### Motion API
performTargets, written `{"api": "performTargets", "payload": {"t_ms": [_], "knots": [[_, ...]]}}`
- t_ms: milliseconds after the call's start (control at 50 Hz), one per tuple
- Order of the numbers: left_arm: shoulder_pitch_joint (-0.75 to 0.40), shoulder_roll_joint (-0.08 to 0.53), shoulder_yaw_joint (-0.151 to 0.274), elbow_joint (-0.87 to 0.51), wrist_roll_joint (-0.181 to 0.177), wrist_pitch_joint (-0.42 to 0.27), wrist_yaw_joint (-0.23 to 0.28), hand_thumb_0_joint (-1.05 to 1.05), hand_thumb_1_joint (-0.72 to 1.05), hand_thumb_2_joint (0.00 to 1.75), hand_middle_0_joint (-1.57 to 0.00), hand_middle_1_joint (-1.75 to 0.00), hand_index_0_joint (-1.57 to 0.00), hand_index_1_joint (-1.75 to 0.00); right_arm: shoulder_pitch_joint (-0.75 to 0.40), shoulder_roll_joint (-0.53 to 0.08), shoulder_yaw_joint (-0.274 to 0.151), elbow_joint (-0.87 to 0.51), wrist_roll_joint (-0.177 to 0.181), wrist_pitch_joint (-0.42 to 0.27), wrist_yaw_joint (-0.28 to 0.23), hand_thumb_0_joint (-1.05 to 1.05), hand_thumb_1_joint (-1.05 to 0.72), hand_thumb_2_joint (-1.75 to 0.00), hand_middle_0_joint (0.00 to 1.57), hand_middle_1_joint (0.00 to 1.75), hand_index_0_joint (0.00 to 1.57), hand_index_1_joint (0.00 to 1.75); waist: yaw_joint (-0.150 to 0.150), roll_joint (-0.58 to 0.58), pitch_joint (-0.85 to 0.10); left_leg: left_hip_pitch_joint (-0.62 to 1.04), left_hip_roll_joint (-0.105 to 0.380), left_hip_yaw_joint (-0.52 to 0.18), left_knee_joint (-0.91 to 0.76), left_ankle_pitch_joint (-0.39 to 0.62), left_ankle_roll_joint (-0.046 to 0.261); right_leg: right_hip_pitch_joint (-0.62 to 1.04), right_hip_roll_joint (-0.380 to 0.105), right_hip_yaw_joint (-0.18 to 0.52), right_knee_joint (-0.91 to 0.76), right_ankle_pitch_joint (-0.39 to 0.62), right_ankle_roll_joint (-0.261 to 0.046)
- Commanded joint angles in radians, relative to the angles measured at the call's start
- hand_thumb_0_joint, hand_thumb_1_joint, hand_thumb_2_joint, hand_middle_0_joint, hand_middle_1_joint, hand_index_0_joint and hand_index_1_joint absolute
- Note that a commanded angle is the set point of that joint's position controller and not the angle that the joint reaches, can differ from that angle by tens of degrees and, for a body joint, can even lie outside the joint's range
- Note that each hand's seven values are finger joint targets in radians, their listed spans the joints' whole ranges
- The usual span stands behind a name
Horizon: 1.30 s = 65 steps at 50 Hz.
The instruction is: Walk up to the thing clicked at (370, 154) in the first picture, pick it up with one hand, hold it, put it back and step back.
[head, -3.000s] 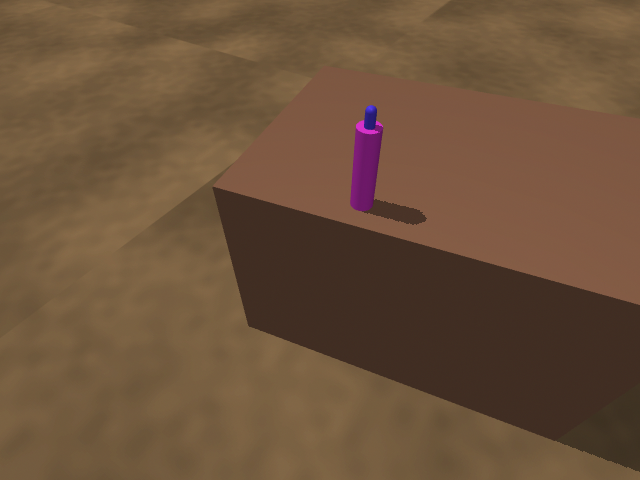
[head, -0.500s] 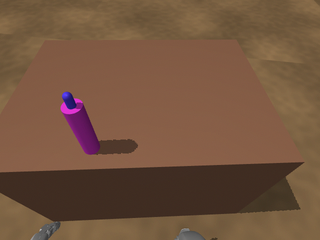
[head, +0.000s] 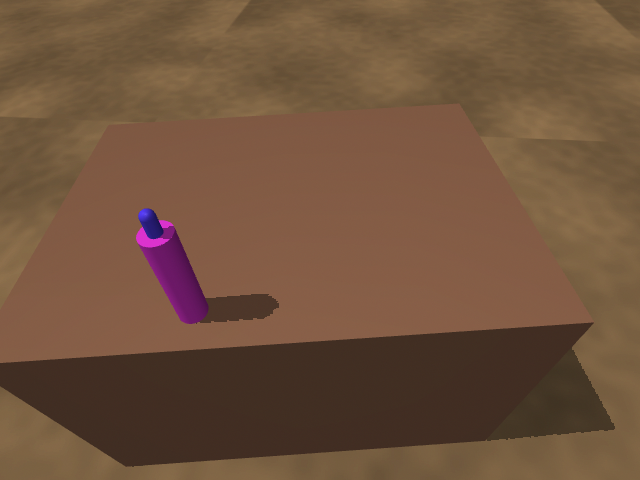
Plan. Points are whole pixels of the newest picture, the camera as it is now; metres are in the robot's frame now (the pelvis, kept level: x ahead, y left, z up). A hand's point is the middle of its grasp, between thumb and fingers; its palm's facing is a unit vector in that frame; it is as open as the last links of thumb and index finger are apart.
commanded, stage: walk up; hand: left
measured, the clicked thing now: (172, 268) +0.44 +0.23 +0.01
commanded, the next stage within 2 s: stand in 0.90 s
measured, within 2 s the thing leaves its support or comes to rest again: neither
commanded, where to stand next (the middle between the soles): +0.06 +0.02 m, yaw +1 degrees
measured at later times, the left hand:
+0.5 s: hand out of the picture +0.11 +0.26 -0.14, palm faces -0.02 -0.94 -0.33, open 7.4 cm
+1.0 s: hand out of the picture +0.11 +0.26 -0.13, palm faces -0.01 -0.94 -0.35, open 7.4 cm
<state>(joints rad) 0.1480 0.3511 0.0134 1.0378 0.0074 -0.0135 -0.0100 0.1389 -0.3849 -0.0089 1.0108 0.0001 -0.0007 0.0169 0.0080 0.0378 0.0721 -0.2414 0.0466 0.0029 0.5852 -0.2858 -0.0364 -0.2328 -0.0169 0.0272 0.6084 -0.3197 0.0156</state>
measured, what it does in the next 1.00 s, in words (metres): stands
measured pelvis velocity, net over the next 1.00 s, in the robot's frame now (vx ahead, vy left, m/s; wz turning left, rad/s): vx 0.02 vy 0.01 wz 0.01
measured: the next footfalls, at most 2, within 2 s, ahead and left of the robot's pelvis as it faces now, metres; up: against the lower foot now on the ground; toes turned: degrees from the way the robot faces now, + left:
none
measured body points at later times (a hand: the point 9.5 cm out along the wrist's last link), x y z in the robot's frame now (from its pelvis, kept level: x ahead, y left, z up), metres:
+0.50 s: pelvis +0.01 +0.01 +0.02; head +0.02 +0.02 +0.47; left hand +0.11 +0.31 -0.12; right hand +0.08 -0.30 -0.11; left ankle +0.02 +0.15 -0.73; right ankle +0.01 -0.13 -0.73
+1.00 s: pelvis +0.02 +0.01 +0.02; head +0.03 +0.01 +0.47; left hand +0.11 +0.31 -0.11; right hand +0.11 -0.29 -0.11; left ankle +0.02 +0.15 -0.73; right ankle +0.01 -0.13 -0.73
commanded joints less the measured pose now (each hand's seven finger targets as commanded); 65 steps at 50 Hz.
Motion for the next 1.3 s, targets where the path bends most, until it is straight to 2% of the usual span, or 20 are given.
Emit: {"api": "performTargets", "payload": {"t_ms": [0,40,80,120,140,180,260,460,500,640,860,880,920,960,1020,1160,1280], "knots": [[-0.121,0.250,0.056,-0.059,0.001,-0.031,0.016,0.00,0.90,0.90,-0.20,-0.30,-0.20,-0.30,-0.026,-0.199,-0.043,-0.024,-0.009,-0.025,-0.010,0.00,-0.90,-0.90,0.20,0.30,0.20,0.30,-0.027,-0.120,-0.045,0.060,0.039,-0.059,-0.140,0.027,0.068,-0.062,-0.115,0.161,-0.258,-0.031,-0.073],[-0.118,0.233,0.051,-0.041,-0.002,-0.029,0.014,0.00,0.90,0.90,-0.20,-0.30,-0.20,-0.30,-0.050,-0.199,-0.039,-0.009,-0.009,-0.027,-0.007,0.00,-0.90,-0.90,0.20,0.30,0.20,0.30,-0.011,-0.090,-0.017,0.050,0.050,-0.080,-0.182,-0.005,0.071,-0.067,-0.094,0.135,-0.285,-0.078,-0.061],[-0.121,0.227,0.049,-0.028,-0.001,-0.027,0.011,0.00,0.90,0.90,-0.20,-0.30,-0.20,-0.30,-0.062,-0.201,-0.039,0.004,-0.011,-0.029,-0.005,0.00,-0.90,-0.90,0.20,0.30,0.20,0.30,-0.007,-0.075,-0.017,0.038,0.061,-0.094,-0.220,-0.033,0.070,-0.039,-0.083,0.121,-0.295,-0.076,-0.056],[-0.130,0.222,0.050,-0.019,-0.001,-0.025,0.009,0.00,0.90,0.90,-0.20,-0.30,-0.20,-0.30,-0.051,-0.203,-0.038,0.021,-0.014,-0.036,-0.007,0.00,-0.90,-0.90,0.20,0.30,0.20,0.30,-0.008,-0.053,-0.039,0.019,0.070,-0.105,-0.256,-0.026,0.066,0.023,-0.077,0.104,-0.276,-0.015,-0.055],[-0.118,0.218,0.050,-0.009,-0.003,-0.024,0.009,0.00,0.90,0.90,-0.20,-0.30,-0.20,-0.30,-0.068,-0.200,-0.037,0.025,-0.015,-0.037,-0.008,0.00,-0.90,-0.90,0.20,0.30,0.20,0.30,0.002,-0.039,-0.036,0.011,0.074,-0.114,-0.271,-0.025,0.066,0.034,-0.069,0.092,-0.276,0.005,-0.051],[-0.120,0.215,0.048,0.003,-0.003,-0.026,0.008,0.00,0.90,0.90,-0.20,-0.30,-0.20,-0.30,-0.070,-0.194,-0.037,0.034,-0.011,-0.041,-0.010,0.00,-0.90,-0.90,0.20,0.30,0.20,0.30,0.002,-0.038,-0.066,0.019,0.079,-0.108,-0.276,0.046,0.063,0.087,-0.073,0.084,-0.271,0.087,-0.048],[-0.130,0.212,0.043,0.015,-0.004,-0.024,0.009,0.00,0.90,0.90,-0.20,-0.30,-0.20,-0.30,-0.079,-0.187,-0.039,0.045,-0.010,-0.044,-0.014,0.00,-0.90,-0.90,0.20,0.30,0.20,0.30,-0.004,-0.016,-0.098,0.055,0.079,-0.091,-0.278,0.124,0.059,0.112,-0.081,0.072,-0.273,0.189,-0.041],[-0.130,0.210,0.037,0.047,-0.001,-0.021,0.015,0.00,0.90,0.90,-0.20,-0.30,-0.20,-0.30,-0.087,-0.185,-0.045,0.059,-0.006,-0.037,-0.019,0.00,-0.90,-0.90,0.20,0.30,0.20,0.30,-0.013,-0.013,-0.139,0.131,0.084,-0.068,-0.267,0.262,0.061,0.140,-0.093,0.055,-0.290,0.287,-0.031],[-0.143,0.209,0.034,0.047,-0.002,-0.021,0.015,0.00,0.90,0.90,-0.20,-0.30,-0.20,-0.30,-0.087,-0.185,-0.045,0.064,-0.005,-0.034,-0.019,0.00,-0.90,-0.90,0.20,0.30,0.20,0.30,-0.016,-0.021,-0.130,0.132,0.079,-0.063,-0.270,0.266,0.058,0.134,-0.098,0.058,-0.295,0.302,-0.027],[-0.135,0.204,0.037,0.061,-0.001,-0.021,0.019,0.00,0.90,0.90,-0.20,-0.30,-0.20,-0.30,-0.097,-0.180,-0.048,0.065,-0.003,-0.029,-0.018,0.00,-0.90,-0.90,0.20,0.30,0.20,0.30,-0.016,-0.033,-0.130,0.162,0.082,-0.060,-0.268,0.307,0.056,0.134,-0.097,0.046,-0.304,0.316,-0.023],[-0.134,0.206,0.040,0.055,0.006,-0.023,0.021,0.00,0.90,0.90,-0.20,-0.30,-0.20,-0.30,-0.117,-0.174,-0.049,0.060,-0.006,-0.022,-0.017,0.00,-0.90,-0.90,0.20,0.30,0.20,0.30,-0.017,-0.047,-0.116,0.163,0.073,-0.056,-0.275,0.270,0.052,0.131,-0.096,0.045,-0.327,0.308,-0.021],[-0.126,0.208,0.033,0.052,0.001,-0.023,0.022,0.00,0.90,0.90,-0.20,-0.30,-0.20,-0.30,-0.113,-0.172,-0.046,0.057,-0.012,-0.024,-0.019,0.00,-0.90,-0.90,0.20,0.30,0.20,0.30,-0.016,-0.067,-0.095,0.158,0.091,-0.071,-0.288,0.301,0.048,0.124,-0.108,0.049,-0.317,0.334,-0.020],[-0.119,0.201,0.032,0.051,0.000,-0.021,0.022,0.00,0.90,0.90,-0.20,-0.30,-0.20,-0.30,-0.111,-0.183,-0.048,0.060,-0.011,-0.026,-0.020,0.00,-0.90,-0.90,0.20,0.30,0.20,0.30,-0.013,-0.045,-0.105,0.162,0.092,-0.068,-0.287,0.302,0.046,0.135,-0.109,0.052,-0.319,0.331,-0.020],[-0.110,0.204,0.034,0.048,0.000,-0.022,0.023,0.00,0.90,0.90,-0.20,-0.30,-0.20,-0.30,-0.116,-0.182,-0.050,0.058,-0.009,-0.027,-0.021,0.00,-0.90,-0.90,0.20,0.30,0.20,0.30,-0.010,-0.035,-0.131,0.187,0.097,-0.070,-0.283,0.356,0.047,0.147,-0.111,0.048,-0.303,0.373,-0.024],[-0.112,0.212,0.033,0.045,-0.002,-0.022,0.022,0.00,0.90,0.90,-0.20,-0.30,-0.20,-0.30,-0.110,-0.169,-0.043,0.059,-0.007,-0.026,-0.020,0.00,-0.90,-0.90,0.20,0.30,0.20,0.30,-0.014,-0.047,-0.114,0.173,0.087,-0.065,-0.292,0.313,0.042,0.141,-0.107,0.048,-0.314,0.338,-0.021],[-0.103,0.214,0.030,0.035,0.002,-0.020,0.020,0.00,0.90,0.90,-0.20,-0.30,-0.20,-0.30,-0.106,-0.175,-0.041,0.059,-0.007,-0.023,-0.019,0.00,-0.90,-0.90,0.20,0.30,0.20,0.30,-0.014,-0.035,-0.110,0.171,0.086,-0.062,-0.294,0.278,0.042,0.129,-0.108,0.052,-0.324,0.313,-0.023],[-0.089,0.215,0.028,0.038,0.002,-0.017,0.018,0.00,0.90,0.90,-0.20,-0.30,-0.20,-0.30,-0.097,-0.180,-0.041,0.065,-0.007,-0.021,-0.018,0.00,-0.90,-0.90,0.20,0.30,0.20,0.30,-0.013,-0.047,-0.090,0.160,0.086,-0.068,-0.303,0.212,0.043,0.112,-0.107,0.057,-0.338,0.246,-0.025]]}}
